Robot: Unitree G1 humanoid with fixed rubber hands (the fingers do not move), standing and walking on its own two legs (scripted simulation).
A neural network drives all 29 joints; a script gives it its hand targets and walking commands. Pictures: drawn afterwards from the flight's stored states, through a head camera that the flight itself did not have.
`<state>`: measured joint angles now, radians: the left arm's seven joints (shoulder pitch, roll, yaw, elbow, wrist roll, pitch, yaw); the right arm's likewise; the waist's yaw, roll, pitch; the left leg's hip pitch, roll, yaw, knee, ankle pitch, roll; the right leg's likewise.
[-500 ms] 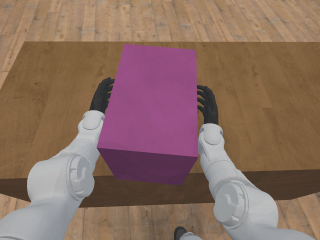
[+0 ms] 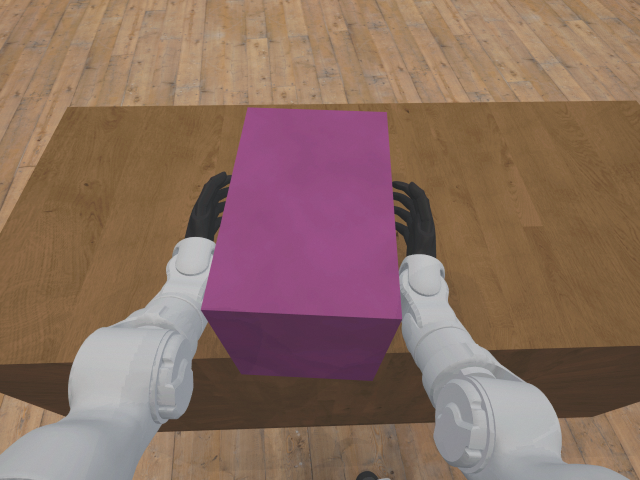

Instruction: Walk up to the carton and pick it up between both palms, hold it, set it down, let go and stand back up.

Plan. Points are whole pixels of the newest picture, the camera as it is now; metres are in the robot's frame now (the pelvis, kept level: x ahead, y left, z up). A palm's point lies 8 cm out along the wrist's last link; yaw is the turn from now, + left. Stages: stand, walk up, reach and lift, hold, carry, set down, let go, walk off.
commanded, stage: reach and lift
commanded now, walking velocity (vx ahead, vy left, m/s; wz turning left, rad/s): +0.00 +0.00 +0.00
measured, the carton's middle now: (311, 247) +0.42 +0.02 +0.00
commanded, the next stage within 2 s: hold in 2.00 s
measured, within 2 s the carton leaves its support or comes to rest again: neither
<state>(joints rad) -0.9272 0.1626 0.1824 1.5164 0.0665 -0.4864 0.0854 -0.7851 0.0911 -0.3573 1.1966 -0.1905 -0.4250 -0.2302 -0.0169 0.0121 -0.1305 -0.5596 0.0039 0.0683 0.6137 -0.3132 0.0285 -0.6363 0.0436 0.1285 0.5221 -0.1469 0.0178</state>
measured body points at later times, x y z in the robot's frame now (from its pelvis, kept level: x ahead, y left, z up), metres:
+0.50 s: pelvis -0.01 +0.00 +0.01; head -0.04 +0.00 +0.45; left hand +0.41 +0.15 +0.13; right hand +0.39 -0.13 +0.11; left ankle -0.02 +0.09 -0.72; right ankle +0.06 -0.14 -0.72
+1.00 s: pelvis +0.00 +0.02 +0.02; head -0.07 +0.02 +0.46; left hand +0.40 +0.16 +0.18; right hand +0.40 -0.12 +0.17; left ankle -0.02 +0.09 -0.72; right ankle +0.06 -0.14 -0.72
